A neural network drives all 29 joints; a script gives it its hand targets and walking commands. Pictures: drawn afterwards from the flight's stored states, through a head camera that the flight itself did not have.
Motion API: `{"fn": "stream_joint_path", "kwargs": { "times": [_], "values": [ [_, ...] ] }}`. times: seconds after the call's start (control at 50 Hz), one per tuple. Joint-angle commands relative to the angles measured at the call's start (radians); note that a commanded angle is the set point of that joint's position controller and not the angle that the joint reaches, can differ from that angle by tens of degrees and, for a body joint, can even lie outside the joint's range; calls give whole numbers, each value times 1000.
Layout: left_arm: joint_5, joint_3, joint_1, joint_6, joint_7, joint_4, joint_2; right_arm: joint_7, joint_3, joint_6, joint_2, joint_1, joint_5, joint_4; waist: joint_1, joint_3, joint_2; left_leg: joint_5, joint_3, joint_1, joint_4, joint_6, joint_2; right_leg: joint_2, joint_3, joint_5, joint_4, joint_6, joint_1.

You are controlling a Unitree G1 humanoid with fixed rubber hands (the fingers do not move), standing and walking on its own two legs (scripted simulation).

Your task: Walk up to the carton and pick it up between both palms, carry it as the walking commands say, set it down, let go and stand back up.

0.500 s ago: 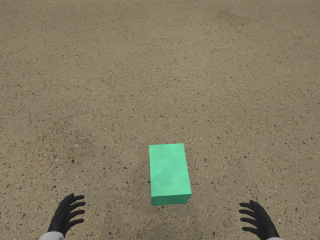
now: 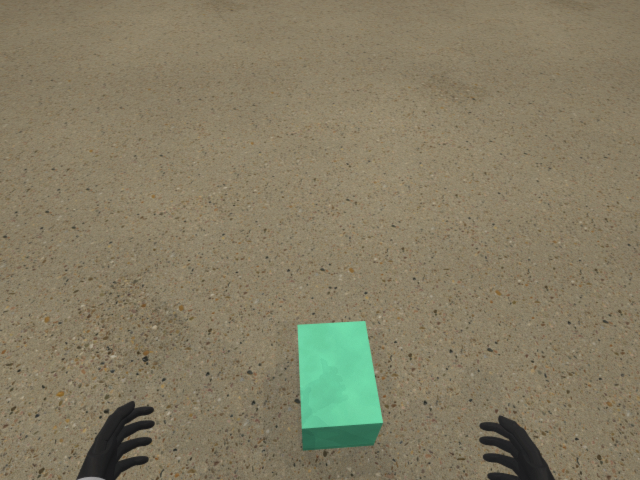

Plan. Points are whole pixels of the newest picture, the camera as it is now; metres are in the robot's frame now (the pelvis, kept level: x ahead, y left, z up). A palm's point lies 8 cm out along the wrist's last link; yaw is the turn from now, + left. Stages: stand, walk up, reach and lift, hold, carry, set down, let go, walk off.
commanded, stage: stand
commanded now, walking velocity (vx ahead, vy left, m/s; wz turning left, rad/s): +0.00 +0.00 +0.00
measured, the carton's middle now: (334, 384) +0.53 -0.05 -0.67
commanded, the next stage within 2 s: none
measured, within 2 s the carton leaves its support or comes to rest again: neither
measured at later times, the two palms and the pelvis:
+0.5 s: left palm (89, 447) +0.19 +0.27 -0.03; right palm (543, 470) +0.18 -0.27 -0.07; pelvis +0.02 -0.01 +0.00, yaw +0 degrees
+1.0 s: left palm (83, 456) +0.18 +0.27 -0.03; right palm out of the picture +0.16 -0.28 -0.07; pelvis +0.01 -0.01 +0.00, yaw +0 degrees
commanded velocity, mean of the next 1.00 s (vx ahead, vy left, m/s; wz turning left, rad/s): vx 0.00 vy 0.00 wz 0.00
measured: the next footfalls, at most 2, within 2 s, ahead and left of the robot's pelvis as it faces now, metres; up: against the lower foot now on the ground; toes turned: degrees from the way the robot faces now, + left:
none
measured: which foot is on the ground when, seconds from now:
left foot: down 0.00-1.00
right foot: down 0.00-1.00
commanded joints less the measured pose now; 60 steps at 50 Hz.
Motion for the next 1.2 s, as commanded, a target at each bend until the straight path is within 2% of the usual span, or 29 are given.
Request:
{"fn": "stream_joint_path", "kwargs": {
  "times": [0.0,0.04,0.06,0.08,0.12,0.14,0.16,0.2,0.26,0.34,0.36,0.44,0.46,0.52,0.54,0.58,0.62,0.66,0.68,0.7,0.84,0.88,0.9,0.94,0.96,1.0,1.08,1.12,1.18],
  "values": [
    [110,-14,-18,-57,27,56,178,-33,-63,-83,-189,-59,-84,-4,33,-182,-50,-8,-46,-95,-157,-6,78,-25,37,-32,-43,-6,0],
    [117,-8,-21,-70,33,71,180,-33,-52,-103,-189,-47,-85,13,43,-139,26,-63,-40,-148,-171,-13,68,-23,64,-69,-63,-5,17],
    [123,-15,-36,-70,32,76,194,-33,-58,-109,-201,-39,-86,19,43,-130,-12,-49,-47,-166,-176,-21,68,-25,54,-55,-56,-5,15],
    [128,-4,-55,-75,34,61,218,-34,-45,-114,-181,-10,-81,18,10,-141,-14,-28,-60,-147,-159,-12,68,-34,74,-52,-44,-4,8],
    [123,2,-21,-80,35,74,236,-30,-47,-115,-187,-38,-78,31,39,-181,-25,77,-61,-109,-148,-9,74,-34,70,26,-32,-18,43],
    [118,-7,-27,-81,33,68,233,-30,-53,-122,-190,-44,-71,19,34,-198,19,151,-47,-114,-120,-8,74,-44,59,100,-10,-18,48],
    [112,-8,-39,-85,34,76,254,-29,-45,-123,-197,-11,-71,37,21,-181,-55,185,-41,-100,-121,1,69,-49,82,121,-25,-24,43],
    [112,-6,-56,-88,36,77,253,-38,-49,-128,-192,-12,-71,52,14,-212,-17,268,-34,-82,-100,-11,74,-57,75,163,-12,-23,67],
    [101,-2,-23,-91,38,88,254,-43,-50,-131,-194,-14,-72,54,37,-207,-41,351,-24,-97,-91,-14,74,-67,86,247,-2,-37,105],
    [103,4,-31,-92,43,85,267,-46,-46,-135,-187,-27,-71,71,53,-243,-28,316,-38,-71,-81,-5,78,-71,87,240,-3,-36,110],
    [103,2,-22,-95,43,88,273,-48,-56,-136,-177,-11,-66,67,27,-226,-32,325,-35,-55,-87,-9,78,-70,95,237,-8,-38,75],
    [103,-4,-55,-88,41,93,251,-50,-51,-142,-218,-19,-79,86,30,-213,-42,281,-58,-63,-106,3,89,-55,78,189,0,-30,54],
    [106,2,-52,-91,47,89,272,-52,-48,-143,-203,-6,-73,85,26,-210,11,323,-41,-55,-115,-5,88,-59,90,181,8,-37,63],
    [103,-4,-25,-92,42,102,252,-59,-55,-151,-230,-25,-69,90,35,-244,12,338,-53,-54,-99,3,99,-57,80,235,10,-36,87],
    [103,1,-26,-98,41,98,262,-55,-41,-149,-195,-26,-70,101,38,-234,-46,349,-60,-57,-95,13,100,-54,87,233,14,-43,90],
    [110,16,-20,-93,42,100,283,-51,-46,-151,-198,-4,-69,110,43,-209,-6,353,-47,-58,-103,5,85,-59,91,246,-6,-49,87],
    [96,-8,-25,-101,38,108,267,-54,-40,-151,-189,1,-77,103,34,-231,-68,330,-60,-35,-97,10,99,-78,103,224,-10,-50,73],
    [102,-4,-30,-102,36,106,242,-60,-46,-158,-207,-7,-77,118,27,-240,0,317,-52,-31,-95,11,97,-73,111,254,-5,-50,88],
    [101,-14,-25,-107,34,104,235,-57,-44,-158,-205,-7,-75,121,33,-240,-32,367,-62,-27,-95,14,106,-71,87,267,10,-50,68],
    [102,-10,-28,-103,39,107,250,-56,-39,-159,-199,6,-71,128,18,-204,4,348,-69,-40,-98,18,102,-71,105,253,5,-53,59],
    [101,-3,-38,-103,43,113,261,-53,-45,-155,-213,-4,-75,144,31,-223,-56,336,-55,-40,-117,16,101,-70,95,258,-2,-47,91],
    [97,7,-34,-106,42,110,276,-54,-51,-166,-218,-30,-73,119,27,-204,4,325,-55,-48,-103,19,97,-77,95,237,-23,-43,67],
    [110,10,-38,-108,37,103,273,-53,-46,-164,-198,-3,-76,124,25,-182,-62,317,-64,-39,-119,11,101,-74,88,214,-15,-43,60],
    [95,0,-24,-110,39,120,263,-55,-44,-164,-213,-15,-79,135,42,-181,-26,287,-63,-60,-113,21,96,-77,107,205,-20,-47,72],
    [95,5,-22,-115,36,110,284,-53,-47,-164,-199,4,-72,138,36,-199,-61,299,-46,-57,-118,19,92,-87,101,229,-8,-56,79],
    [98,-3,-30,-120,37,110,249,-49,-44,-169,-216,-2,-71,148,33,-168,2,262,-68,-81,-121,17,89,-89,134,209,-19,-63,70],
    [98,0,-32,-111,42,119,279,-47,-55,-171,-229,-22,-70,146,37,-200,-63,264,-75,-51,-128,23,100,-81,109,191,-15,-57,61],
    [106,10,-38,-112,38,115,272,-45,-52,-169,-226,-14,-75,145,32,-161,-3,231,-88,-76,-141,26,107,-74,107,148,-17,-57,57],
    [101,1,-33,-117,38,131,266,-51,-47,-170,-219,-31,-78,151,35,-167,-14,233,-71,-66,-139,28,94,-76,117,162,-30,-54,51]
  ]
}}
